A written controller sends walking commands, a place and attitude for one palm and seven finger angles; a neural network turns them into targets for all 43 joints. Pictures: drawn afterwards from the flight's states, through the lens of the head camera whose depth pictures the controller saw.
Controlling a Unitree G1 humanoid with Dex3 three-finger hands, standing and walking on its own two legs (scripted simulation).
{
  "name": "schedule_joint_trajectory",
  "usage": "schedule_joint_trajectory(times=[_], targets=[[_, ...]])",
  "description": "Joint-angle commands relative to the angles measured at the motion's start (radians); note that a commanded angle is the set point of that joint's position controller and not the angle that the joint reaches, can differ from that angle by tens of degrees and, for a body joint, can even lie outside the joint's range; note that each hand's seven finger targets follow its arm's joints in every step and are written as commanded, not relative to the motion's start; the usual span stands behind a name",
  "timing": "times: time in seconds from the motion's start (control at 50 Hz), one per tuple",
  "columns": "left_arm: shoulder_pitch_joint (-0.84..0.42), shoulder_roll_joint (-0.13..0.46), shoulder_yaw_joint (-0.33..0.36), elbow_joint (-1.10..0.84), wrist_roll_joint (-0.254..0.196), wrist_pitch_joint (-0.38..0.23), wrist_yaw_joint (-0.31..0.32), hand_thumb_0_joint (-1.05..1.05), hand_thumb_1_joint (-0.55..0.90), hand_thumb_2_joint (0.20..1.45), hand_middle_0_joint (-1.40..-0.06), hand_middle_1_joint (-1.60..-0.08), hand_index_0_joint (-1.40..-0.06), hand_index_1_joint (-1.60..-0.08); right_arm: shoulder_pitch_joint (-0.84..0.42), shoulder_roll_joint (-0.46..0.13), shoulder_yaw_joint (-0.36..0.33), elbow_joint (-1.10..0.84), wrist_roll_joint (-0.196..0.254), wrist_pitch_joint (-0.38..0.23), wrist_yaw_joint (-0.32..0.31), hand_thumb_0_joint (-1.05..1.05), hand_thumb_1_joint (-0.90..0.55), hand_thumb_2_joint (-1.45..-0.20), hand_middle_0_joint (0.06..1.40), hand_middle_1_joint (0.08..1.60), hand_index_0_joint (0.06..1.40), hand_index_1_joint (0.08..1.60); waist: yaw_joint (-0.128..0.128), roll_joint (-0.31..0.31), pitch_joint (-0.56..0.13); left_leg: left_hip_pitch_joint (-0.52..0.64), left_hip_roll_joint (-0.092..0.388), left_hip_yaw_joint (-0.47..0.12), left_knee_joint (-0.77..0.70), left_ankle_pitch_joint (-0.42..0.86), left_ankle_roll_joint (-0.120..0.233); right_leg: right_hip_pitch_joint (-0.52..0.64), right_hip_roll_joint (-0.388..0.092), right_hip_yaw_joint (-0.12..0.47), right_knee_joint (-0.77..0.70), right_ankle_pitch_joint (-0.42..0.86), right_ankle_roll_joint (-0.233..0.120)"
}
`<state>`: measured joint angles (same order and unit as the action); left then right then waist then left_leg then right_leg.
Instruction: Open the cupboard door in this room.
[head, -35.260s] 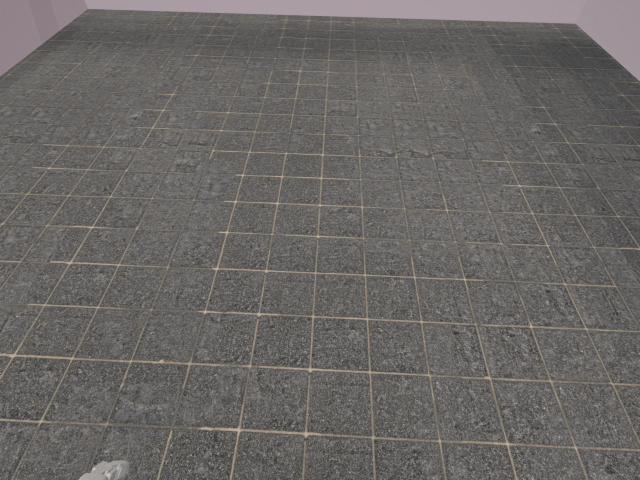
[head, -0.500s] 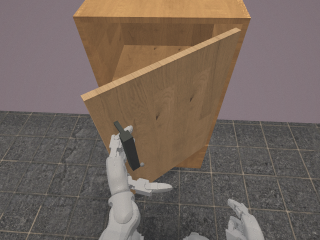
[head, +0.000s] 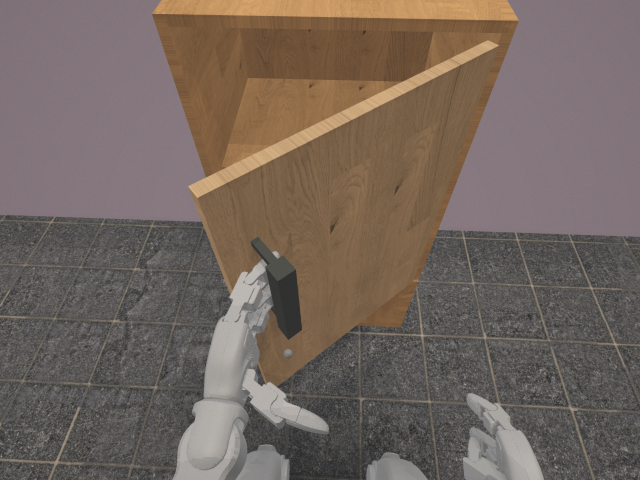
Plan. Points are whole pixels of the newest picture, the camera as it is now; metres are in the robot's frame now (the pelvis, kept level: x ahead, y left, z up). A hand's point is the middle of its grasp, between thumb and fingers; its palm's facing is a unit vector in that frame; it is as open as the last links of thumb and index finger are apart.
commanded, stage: slide the hand sideways off the handle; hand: left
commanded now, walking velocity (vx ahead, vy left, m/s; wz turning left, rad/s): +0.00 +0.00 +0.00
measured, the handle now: (276, 290) +0.33 +0.07 +0.05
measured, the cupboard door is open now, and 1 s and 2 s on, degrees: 41 41 41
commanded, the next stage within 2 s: draw the hand back to the body in 0.78 s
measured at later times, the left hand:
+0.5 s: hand (242, 392) +0.21 +0.09 +0.06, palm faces -0.05 -1.00 -0.01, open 16.3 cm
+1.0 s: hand (209, 412) +0.19 +0.12 +0.06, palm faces -0.06 -1.00 -0.05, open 16.3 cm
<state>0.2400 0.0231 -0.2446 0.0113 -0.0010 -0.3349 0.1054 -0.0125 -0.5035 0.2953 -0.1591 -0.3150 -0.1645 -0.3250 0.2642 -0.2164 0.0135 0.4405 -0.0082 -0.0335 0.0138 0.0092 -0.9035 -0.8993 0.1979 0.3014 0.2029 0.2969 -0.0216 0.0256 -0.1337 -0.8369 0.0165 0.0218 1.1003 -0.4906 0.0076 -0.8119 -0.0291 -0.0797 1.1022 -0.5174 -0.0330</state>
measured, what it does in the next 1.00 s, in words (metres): stands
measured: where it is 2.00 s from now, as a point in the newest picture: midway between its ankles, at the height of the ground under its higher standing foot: outside the picture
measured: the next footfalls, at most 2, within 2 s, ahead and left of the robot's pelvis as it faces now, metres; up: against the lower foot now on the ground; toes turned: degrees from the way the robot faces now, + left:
none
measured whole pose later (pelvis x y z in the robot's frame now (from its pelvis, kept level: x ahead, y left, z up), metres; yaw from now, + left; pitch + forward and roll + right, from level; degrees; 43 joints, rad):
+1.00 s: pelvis +0.00 -0.01 -0.02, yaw +1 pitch +14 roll -1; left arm 0.57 0.18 -0.03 -0.27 -0.17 -0.36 -0.15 -0.01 -0.50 0.30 -0.15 -0.30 -0.15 -0.30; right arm 0.25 -0.23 0.00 0.40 0.03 -0.06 -0.05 0.01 -0.90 -0.90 0.20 0.30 0.20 0.30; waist 0.01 0.05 -0.15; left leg -0.90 0.03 -0.02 1.20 -0.54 -0.01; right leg -0.85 -0.01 -0.12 1.18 -0.56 -0.05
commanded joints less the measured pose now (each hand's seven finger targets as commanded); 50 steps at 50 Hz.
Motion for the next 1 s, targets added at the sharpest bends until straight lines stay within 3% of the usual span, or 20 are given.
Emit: schedule_joint_trajectory(times=[0.0,0.14,0.18,0.22,0.32,0.4,0.54,0.68,0.72,0.74,0.84,0.88,0.92,0.94,0.98], targets=[[-0.071,0.035,0.035,-0.263,0.006,-0.076,0.007,0.0,-0.5,0.3,-0.15,-0.3,-0.15,-0.3,-0.075,-0.095,-0.042,-0.18,-0.002,-0.042,-0.004,0.0,-0.9,-0.9,0.2,0.3,0.2,0.3,0.007,-0.06,-0.183,0.112,-0.031,-0.048,-0.15,0.108,0.011,0.109,0.028,0.048,-0.187,0.151,-0.003],[0.066,0.039,0.059,-0.332,-0.039,-0.076,-0.031,0.0,-0.5,0.3,-0.15,-0.3,-0.15,-0.3,-0.068,-0.094,-0.04,-0.192,0.004,-0.05,-0.012,0.0,-0.9,-0.9,0.2,0.3,0.2,0.3,0.014,-0.048,-0.205,0.134,-0.026,-0.058,-0.149,0.163,0.006,0.123,0.038,0.029,-0.16,0.212,-0.005],[0.076,0.04,0.045,-0.363,-0.04,-0.077,-0.038,0.0,-0.5,0.3,-0.15,-0.3,-0.15,-0.3,-0.069,-0.094,-0.04,-0.197,0.004,-0.054,-0.012,0.0,-0.9,-0.9,0.2,0.3,0.2,0.3,0.006,-0.028,-0.2,0.133,-0.026,-0.059,-0.141,0.164,0.006,0.107,0.038,0.028,-0.155,0.216,-0.003],[0.132,0.068,0.074,-0.37,-0.036,-0.081,-0.041,0.0,-0.5,0.3,-0.15,-0.3,-0.15,-0.3,-0.061,-0.097,-0.044,-0.198,0.002,-0.055,-0.014,0.0,-0.9,-0.9,0.2,0.3,0.2,0.3,0.015,-0.053,-0.212,0.125,-0.025,-0.063,-0.136,0.189,0.006,0.121,0.04,0.028,-0.142,0.237,-0.005],[0.221,0.08,0.067,-0.425,-0.037,-0.097,-0.073,0.0,-0.5,0.3,-0.15,-0.3,-0.15,-0.3,-0.055,-0.097,-0.047,-0.215,0.003,-0.059,-0.009,0.0,-0.9,-0.9,0.2,0.3,0.2,0.3,0.014,-0.032,-0.21,0.112,-0.027,-0.059,-0.112,0.211,0.008,0.108,0.039,0.031,-0.123,0.267,-0.004],[0.239,0.093,0.074,-0.437,-0.05,-0.105,-0.105,0.0,-0.5,0.3,-0.15,-0.3,-0.15,-0.3,-0.05,-0.1,-0.048,-0.22,0.004,-0.061,-0.015,0.0,-0.9,-0.9,0.2,0.3,0.2,0.3,-0.003,-0.06,-0.175,0.076,-0.03,-0.059,-0.095,0.163,0.01,0.085,0.038,0.036,-0.128,0.231,0.002],[0.293,0.136,0.14,-0.485,-0.094,-0.104,-0.15,0.0,-0.5,0.3,-0.15,-0.3,-0.15,-0.3,-0.051,-0.099,-0.053,-0.226,0.013,-0.066,-0.031,0.0,-0.9,-0.9,0.2,0.3,0.2,0.3,0.016,-0.028,-0.216,0.069,-0.035,-0.052,-0.075,0.178,0.011,0.106,0.04,0.047,-0.121,0.241,0.003],[0.377,0.185,0.232,-0.455,-0.144,-0.101,-0.201,0.0,-0.5,0.3,-0.15,-0.3,-0.15,-0.3,-0.062,-0.093,-0.06,-0.215,0.02,-0.065,-0.046,0.0,-0.9,-0.9,0.2,0.3,0.2,0.3,0.026,-0.059,-0.196,0.018,-0.039,-0.042,-0.052,0.165,0.007,0.139,0.031,0.085,-0.148,0.245,0.014],[0.373,0.206,0.266,-0.445,-0.16,-0.106,-0.221,0.0,-0.5,0.3,-0.15,-0.3,-0.15,-0.3,-0.07,-0.095,-0.063,-0.206,0.024,-0.064,-0.053,0.0,-0.9,-0.9,0.2,0.3,0.2,0.3,0.027,-0.069,-0.185,0.004,-0.038,-0.043,-0.044,0.167,0.007,0.147,0.029,0.098,-0.154,0.246,0.014],[0.372,0.18,0.239,-0.458,-0.169,-0.112,-0.234,0.0,-0.5,0.3,-0.15,-0.3,-0.15,-0.3,-0.074,-0.095,-0.06,-0.212,0.024,-0.069,-0.053,0.0,-0.9,-0.9,0.2,0.3,0.2,0.3,0.02,-0.059,-0.181,0.006,-0.04,-0.043,-0.043,0.164,0.008,0.139,0.027,0.096,-0.152,0.246,0.017],[0.335,0.183,0.222,-0.474,-0.189,-0.137,-0.263,0.0,-0.5,0.3,-0.15,-0.3,-0.15,-0.3,-0.071,-0.103,-0.061,-0.206,0.024,-0.089,-0.058,0.0,-0.9,-0.9,0.2,0.3,0.2,0.3,0.007,-0.042,-0.175,-0.003,-0.038,-0.048,-0.024,0.132,0.011,0.093,0.026,0.101,-0.152,0.177,0.017],[0.32,0.233,0.268,-0.5,-0.189,-0.137,-0.258,0.0,-0.5,0.3,-0.15,-0.3,-0.15,-0.3,-0.066,-0.105,-0.064,-0.205,0.026,-0.09,-0.062,0.0,-0.9,-0.9,0.2,0.3,0.2,0.3,0.016,-0.026,-0.189,0.002,-0.036,-0.044,-0.029,0.12,0.01,0.096,0.027,0.108,-0.163,0.14,0.014],[0.31,0.274,0.301,-0.553,-0.186,-0.121,-0.246,0.0,-0.5,0.3,-0.15,-0.3,-0.15,-0.3,-0.066,-0.107,-0.062,-0.217,0.029,-0.086,-0.067,0.0,-0.9,-0.9,0.2,0.3,0.2,0.3,0.032,0.0,-0.208,0.044,-0.037,-0.044,-0.059,0.137,0.014,0.128,0.033,0.101,-0.173,0.136,0.006],[0.326,0.26,0.295,-0.563,-0.189,-0.105,-0.242,0.0,-0.5,0.3,-0.15,-0.3,-0.15,-0.3,-0.066,-0.102,-0.06,-0.223,0.033,-0.084,-0.069,0.0,-0.9,-0.9,0.2,0.3,0.2,0.3,0.032,0.012,-0.212,0.068,-0.038,-0.04,-0.073,0.144,0.014,0.141,0.034,0.095,-0.184,0.15,0.008],[0.347,0.265,0.323,-0.549,-0.207,-0.067,-0.237,0.0,-0.5,0.3,-0.15,-0.3,-0.15,-0.3,-0.063,-0.097,-0.055,-0.222,0.041,-0.077,-0.075,0.0,-0.9,-0.9,0.2,0.3,0.2,0.3,0.032,-0.023,-0.191,0.082,-0.039,-0.041,-0.103,0.136,0.013,0.172,0.036,0.091,-0.22,0.142,0.015]])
